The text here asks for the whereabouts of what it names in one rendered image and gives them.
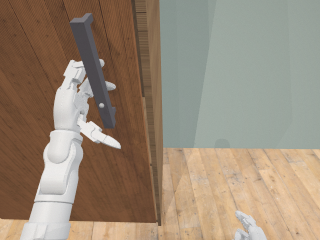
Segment handle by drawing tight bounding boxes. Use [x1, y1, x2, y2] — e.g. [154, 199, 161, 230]
[69, 13, 116, 129]

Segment robot left hand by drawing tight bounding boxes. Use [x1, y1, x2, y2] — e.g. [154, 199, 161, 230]
[53, 59, 121, 149]

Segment left robot forearm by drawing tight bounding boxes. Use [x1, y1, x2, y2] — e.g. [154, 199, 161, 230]
[19, 129, 83, 240]

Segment robot right hand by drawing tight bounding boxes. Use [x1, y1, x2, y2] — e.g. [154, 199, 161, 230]
[232, 210, 267, 240]

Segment wardrobe door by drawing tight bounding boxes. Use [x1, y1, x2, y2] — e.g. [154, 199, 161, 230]
[0, 0, 156, 223]

